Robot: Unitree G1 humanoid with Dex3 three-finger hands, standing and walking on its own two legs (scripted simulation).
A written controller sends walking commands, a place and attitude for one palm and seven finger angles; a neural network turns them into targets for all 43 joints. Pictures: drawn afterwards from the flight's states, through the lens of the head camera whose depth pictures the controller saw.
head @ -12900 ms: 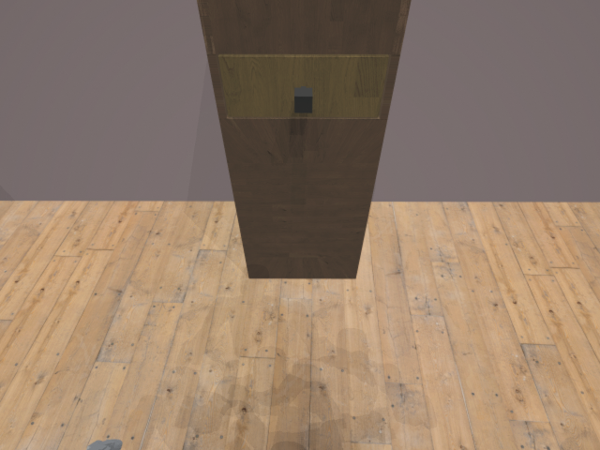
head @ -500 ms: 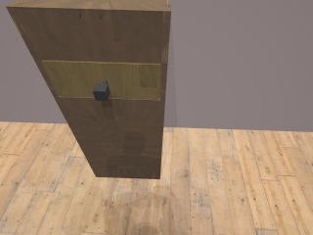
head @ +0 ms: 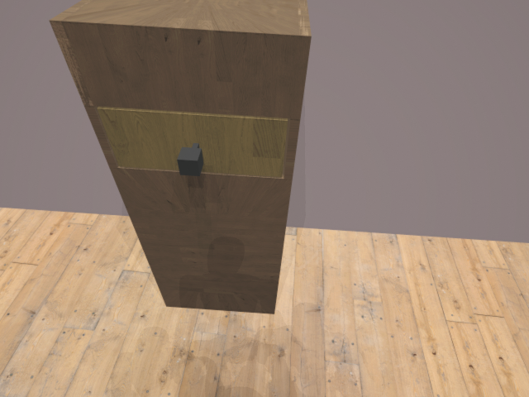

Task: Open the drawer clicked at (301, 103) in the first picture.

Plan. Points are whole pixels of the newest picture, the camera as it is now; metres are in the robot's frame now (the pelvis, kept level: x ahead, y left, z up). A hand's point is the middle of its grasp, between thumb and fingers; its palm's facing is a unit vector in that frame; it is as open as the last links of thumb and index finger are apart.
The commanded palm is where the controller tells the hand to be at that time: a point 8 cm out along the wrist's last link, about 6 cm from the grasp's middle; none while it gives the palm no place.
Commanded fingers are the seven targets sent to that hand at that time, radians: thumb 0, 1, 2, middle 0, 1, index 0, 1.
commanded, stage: raise the hand with hooked fingers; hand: left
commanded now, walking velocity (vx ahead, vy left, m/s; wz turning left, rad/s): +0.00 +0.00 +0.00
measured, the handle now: (192, 155) +0.56 +0.19 +0.05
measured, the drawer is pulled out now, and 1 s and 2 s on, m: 0.00 0.00 0.00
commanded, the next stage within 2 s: move the hooked fingers above the handle in 1.94 s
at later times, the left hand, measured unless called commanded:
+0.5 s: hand (143, 387) +0.15 +0.19 -0.05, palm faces -0.06 -0.17 -0.98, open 8.8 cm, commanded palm +0.15 +0.21 +0.02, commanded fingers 0.00 0.34 0.66 -0.24 -0.66 -0.24 -0.66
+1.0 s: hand (124, 282) +0.26 +0.22 +0.05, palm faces +0.07 -0.08 -0.99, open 11.7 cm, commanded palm +0.24 +0.22 +0.12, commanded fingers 0.00 -0.24 0.41 -0.28 -1.03 -0.28 -1.03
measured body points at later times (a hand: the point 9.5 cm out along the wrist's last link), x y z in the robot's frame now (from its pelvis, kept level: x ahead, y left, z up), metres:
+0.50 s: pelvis +0.00 -0.03 -0.04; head +0.01 -0.05 +0.41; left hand +0.15 +0.19 +0.00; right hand +0.25 -0.24 -0.09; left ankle +0.04 +0.09 -0.74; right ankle +0.01 -0.13 -0.74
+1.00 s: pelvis +0.05 -0.03 -0.02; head +0.07 -0.06 +0.43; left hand +0.25 +0.23 +0.11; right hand +0.25 -0.24 -0.13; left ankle +0.04 +0.09 -0.74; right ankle +0.01 -0.13 -0.74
